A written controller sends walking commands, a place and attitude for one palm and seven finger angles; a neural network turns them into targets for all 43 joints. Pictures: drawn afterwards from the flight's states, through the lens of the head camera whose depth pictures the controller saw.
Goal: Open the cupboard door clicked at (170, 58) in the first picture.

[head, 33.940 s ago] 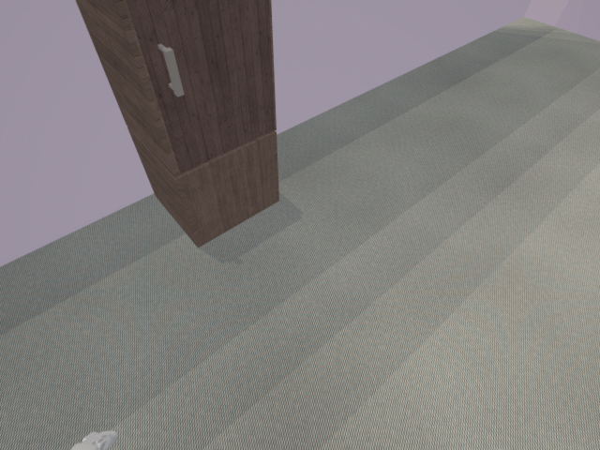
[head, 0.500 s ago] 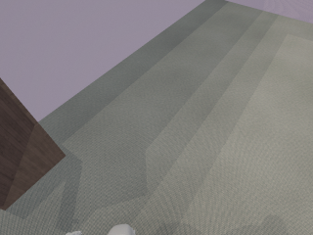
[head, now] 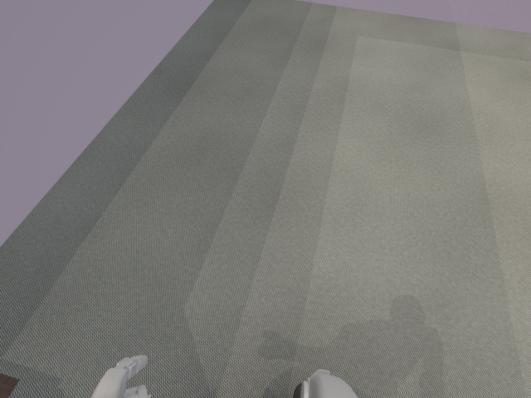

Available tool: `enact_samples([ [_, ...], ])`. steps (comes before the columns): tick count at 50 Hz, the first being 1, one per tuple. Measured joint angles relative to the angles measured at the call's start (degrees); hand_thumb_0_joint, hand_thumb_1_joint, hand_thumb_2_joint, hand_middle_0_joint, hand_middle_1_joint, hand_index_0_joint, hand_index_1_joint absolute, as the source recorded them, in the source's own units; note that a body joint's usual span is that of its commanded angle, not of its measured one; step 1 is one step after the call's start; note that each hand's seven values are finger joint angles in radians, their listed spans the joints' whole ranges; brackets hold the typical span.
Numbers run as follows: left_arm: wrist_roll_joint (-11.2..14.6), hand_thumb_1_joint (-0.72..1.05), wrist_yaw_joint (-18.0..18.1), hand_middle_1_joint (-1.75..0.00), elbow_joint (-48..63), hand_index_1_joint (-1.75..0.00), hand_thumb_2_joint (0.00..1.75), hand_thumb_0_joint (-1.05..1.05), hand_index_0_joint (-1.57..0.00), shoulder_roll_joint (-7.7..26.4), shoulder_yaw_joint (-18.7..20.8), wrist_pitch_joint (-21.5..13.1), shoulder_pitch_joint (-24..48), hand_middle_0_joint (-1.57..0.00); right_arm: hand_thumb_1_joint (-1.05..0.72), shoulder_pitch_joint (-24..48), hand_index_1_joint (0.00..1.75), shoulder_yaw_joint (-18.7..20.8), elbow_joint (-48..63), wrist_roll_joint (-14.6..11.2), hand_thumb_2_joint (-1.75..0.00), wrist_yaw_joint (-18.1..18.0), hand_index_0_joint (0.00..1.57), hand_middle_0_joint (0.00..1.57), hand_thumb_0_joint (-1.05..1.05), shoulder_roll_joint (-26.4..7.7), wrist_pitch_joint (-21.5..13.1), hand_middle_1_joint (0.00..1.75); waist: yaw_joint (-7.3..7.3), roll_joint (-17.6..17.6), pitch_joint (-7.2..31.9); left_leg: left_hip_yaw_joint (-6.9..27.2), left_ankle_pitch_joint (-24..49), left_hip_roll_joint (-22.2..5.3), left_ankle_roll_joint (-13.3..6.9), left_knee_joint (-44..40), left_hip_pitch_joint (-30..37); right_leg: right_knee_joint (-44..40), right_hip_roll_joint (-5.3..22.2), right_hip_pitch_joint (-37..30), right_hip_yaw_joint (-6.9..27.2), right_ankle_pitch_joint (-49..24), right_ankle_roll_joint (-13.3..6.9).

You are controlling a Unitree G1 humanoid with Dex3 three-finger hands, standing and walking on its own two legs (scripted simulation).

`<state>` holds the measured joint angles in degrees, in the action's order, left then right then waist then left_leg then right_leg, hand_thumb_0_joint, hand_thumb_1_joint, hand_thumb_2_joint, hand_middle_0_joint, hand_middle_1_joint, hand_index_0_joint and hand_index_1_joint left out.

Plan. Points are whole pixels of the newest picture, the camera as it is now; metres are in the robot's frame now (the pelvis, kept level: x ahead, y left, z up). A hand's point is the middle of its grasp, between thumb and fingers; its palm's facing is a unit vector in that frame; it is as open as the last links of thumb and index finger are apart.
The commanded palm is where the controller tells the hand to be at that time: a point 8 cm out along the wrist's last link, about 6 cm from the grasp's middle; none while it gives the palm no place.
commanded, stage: walk to a spot facing it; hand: left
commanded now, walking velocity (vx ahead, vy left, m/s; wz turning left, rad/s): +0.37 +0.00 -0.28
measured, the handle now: out of the picture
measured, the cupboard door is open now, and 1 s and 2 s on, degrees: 40 40 40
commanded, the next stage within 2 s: turn to face it in 0.78 s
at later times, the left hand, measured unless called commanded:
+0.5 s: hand (169, 338) +0.25 +0.19 -0.19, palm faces -0.07 -0.98 -0.18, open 7.3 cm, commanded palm none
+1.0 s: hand (231, 212) +0.52 +0.09 -0.17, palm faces -0.12 -0.97 -0.19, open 7.3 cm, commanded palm none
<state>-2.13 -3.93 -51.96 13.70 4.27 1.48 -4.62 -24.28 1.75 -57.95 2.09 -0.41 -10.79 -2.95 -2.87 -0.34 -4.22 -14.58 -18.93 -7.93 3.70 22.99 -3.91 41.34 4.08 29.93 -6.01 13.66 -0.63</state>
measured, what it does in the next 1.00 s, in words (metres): walks ahead: right foot, then left foot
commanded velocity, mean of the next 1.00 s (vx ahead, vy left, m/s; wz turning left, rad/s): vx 0.29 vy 0.00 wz -0.05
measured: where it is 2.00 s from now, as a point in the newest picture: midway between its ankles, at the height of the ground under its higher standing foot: (301, 279)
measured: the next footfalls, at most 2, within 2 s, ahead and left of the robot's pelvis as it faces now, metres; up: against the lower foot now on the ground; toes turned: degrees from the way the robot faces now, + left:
right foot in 0.06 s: +0.15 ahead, -0.12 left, +0.00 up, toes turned -7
left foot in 0.42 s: +0.35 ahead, +0.10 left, +0.00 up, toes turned +2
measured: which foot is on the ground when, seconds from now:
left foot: down 0.00-0.06, up 0.08-0.40, down 0.42-0.78, up 0.80-1.00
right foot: up 0.00-0.04, down 0.06-0.42, up 0.44-0.76, down 0.78-1.00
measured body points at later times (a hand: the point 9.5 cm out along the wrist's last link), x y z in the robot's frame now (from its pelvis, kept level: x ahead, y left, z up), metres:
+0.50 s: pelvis +0.24 -0.01 -0.01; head +0.26 +0.01 +0.44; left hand +0.25 +0.24 -0.18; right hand +0.30 -0.26 -0.14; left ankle +0.31 +0.10 -0.74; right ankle +0.12 -0.11 -0.68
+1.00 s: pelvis +0.45 -0.09 +0.00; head +0.48 -0.09 +0.45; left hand +0.53 +0.14 -0.15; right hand +0.42 -0.32 -0.15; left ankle +0.50 +0.03 -0.70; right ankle +0.42 -0.19 -0.74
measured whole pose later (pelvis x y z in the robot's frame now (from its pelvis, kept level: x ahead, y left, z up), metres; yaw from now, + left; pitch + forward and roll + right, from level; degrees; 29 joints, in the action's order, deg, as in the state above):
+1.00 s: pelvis +0.45 -0.09 +0.00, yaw -8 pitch +1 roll +0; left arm -1.5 0.4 -59.9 10.3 3.4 -3.1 -13.1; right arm -15.7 3.1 -61.0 0.9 0.1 -9.6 -0.9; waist -1.8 -0.6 -2.6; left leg -5.7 -19.3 -6.2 2.1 49.5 -26.8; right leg 24.8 1.4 11.1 -8.8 14.3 -1.8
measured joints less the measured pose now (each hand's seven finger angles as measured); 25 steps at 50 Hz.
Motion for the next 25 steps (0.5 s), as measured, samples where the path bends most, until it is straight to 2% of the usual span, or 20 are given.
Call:
enact_samples([
  [2,0.0,0.91,0.0,-0.30,0.6,-0.30,0.90,0.01,-0.19,0.1,-0.3,-0.9,1.4,-0.19,-0.90,-2.2,0.30,0.0,-1.1,-0.2,-0.90,0.1,0.20,0.21,0.00,-0.2,0.5,0.30,-0.73,0.5,-0.2,-0.2,-3.7,-1.3,1.1,4.4,0.5,-5.3,-1.3,-4.2,-1.0,0.2,-1.3],
  [3,-0.1,0.91,0.2,-0.30,1.1,-0.30,0.90,0.01,-0.19,0.6,-0.5,-2.0,1.8,-0.19,-0.90,-3.3,0.30,-0.1,-1.8,-0.6,-0.90,0.3,0.20,0.21,0.00,0.1,0.8,0.30,-0.88,-0.5,0.1,-0.2,-5.7,-1.7,0.7,10.6,-1.5,-7.4,-1.0,-6.1,-0.3,0.0,-2.8],
  [5,0.6,0.91,1.4,-0.30,1.1,-0.30,0.89,0.00,-0.19,-0.1,-0.4,-3.6,2.3,-0.19,-0.90,-1.8,0.30,0.1,-3.4,-1.2,-0.90,0.5,0.20,0.21,0.01,-0.3,2.3,0.30,-0.56,0.1,-1.2,5.2,-10.1,-1.7,-0.5,29.2,-8.6,-3.5,-1.9,-6.2,-0.1,0.7,-3.1],
  [6,0.9,0.91,1.9,-0.30,1.0,-0.30,0.89,0.00,-0.19,-0.6,-0.6,-3.8,1.9,-0.19,-0.90,-0.5,0.30,0.4,-3.8,-1.2,-0.90,0.4,0.20,0.21,0.01,-0.6,2.8,0.30,-0.68,0.6,-1.7,7.5,-9.5,-1.3,-0.8,36.4,-12.2,-3.4,-2.4,-7.2,-0.1,1.5,-2.9],
  [8,1.1,0.91,2.7,-0.30,0.1,-0.30,0.89,0.00,-0.20,-1.6,-0.9,-3.7,0.1,-0.19,-0.91,2.2,0.30,1.0,-3.7,-1.0,-0.90,0.4,0.20,0.20,0.01,-0.8,3.1,0.30,-0.91,1.0,-1.6,9.6,-6.0,-1.0,-0.8,42.3,-18.3,-6.3,-3.5,-10.3,0.1,1.7,-2.5],
  [10,0.9,0.91,3.1,-0.30,-1.4,-0.30,0.89,0.00,-0.20,-2.4,-1.2,-3.4,-2.2,-0.19,-0.91,4.8,0.30,1.3,-2.5,-0.8,-0.90,0.5,0.20,0.20,0.01,-0.6,2.9,0.30,-0.94,0.6,-0.8,9.8,-2.8,-1.1,-0.7,40.1,-22.3,-10.4,-4.4,-13.3,0.8,0.9,-2.4],
  [13,1.1,0.93,3.6,-0.30,-3.6,-0.30,0.89,-0.01,-0.20,-3.0,-0.4,-3.6,-5.4,-0.20,-0.91,7.7,0.30,1.5,-0.2,-0.6,-0.90,1.0,0.20,0.20,0.01,0.2,2.2,0.30,-0.36,0.0,0.5,9.8,2.0,-1.0,-0.4,32.3,-25.7,-15.7,-5.3,-17.4,1.6,0.3,-2.6],
  [16,0.9,0.94,3.3,-0.30,-5.4,-0.30,0.89,-0.01,-0.20,-2.1,-0.2,-4.1,-7.9,-0.20,-0.91,10.4,0.30,1.6,1.3,-0.6,-0.90,1.4,0.20,0.20,0.01,0.9,1.5,0.30,1.11,-0.4,1.2,9.7,4.8,-0.2,-0.6,23.0,-25.8,-18.7,-6.0,-21.0,2.4,1.1,-2.2],
  [19,0.9,0.94,3.0,-0.30,-7.3,-0.30,0.89,-0.01,-0.20,-1.7,-0.4,-4.2,-10.5,-0.20,-0.91,12.6,0.30,1.4,2.1,-0.6,-0.90,1.7,0.20,0.20,0.01,1.0,0.7,0.30,2.55,-0.5,1.4,8.9,7.5,1.3,-1.0,13.5,-22.8,-18.5,-6.0,-24.2,3.0,4.0,-1.3],
  [21,1.1,0.93,2.9,-0.30,-8.1,-0.30,0.89,0.00,-0.20,-1.8,-0.3,-3.9,-12.9,-0.20,-0.91,13.4,0.30,1.1,2.8,-0.4,-0.90,1.7,0.20,0.20,0.00,0.3,-0.5,0.30,3.39,0.1,1.9,8.8,8.5,2.1,-2.5,7.4,-19.2,-14.0,-6.1,-24.3,3.7,8.1,-0.6],
  [23,1.1,0.92,2.9,-0.30,-9.1,-0.30,0.89,0.00,-0.20,-1.3,-0.2,-3.1,-14.0,-0.20,-0.91,14.6,0.30,0.9,3.0,0.1,-0.90,1.2,0.20,0.20,0.00,0.7,-1.5,0.30,3.41,-1.1,1.7,7.7,8.2,2.7,-4.7,11.1,-19.3,1.0,-5.0,-19.2,4.3,12.8,-1.1],
  [25,0.8,0.92,2.8,-0.30,-10.0,-0.30,0.89,0.00,-0.20,-0.9,-0.2,-2.3,-13.7,-0.20,-0.91,14.2,0.30,0.6,3.5,0.2,-0.90,0.8,0.20,0.20,0.00,1.3,-1.8,0.30,3.25,-1.9,1.7,6.6,5.7,3.1,-5.0,12.0,-17.7,16.8,-4.3,-12.4,4.6,12.4,-1.4],
])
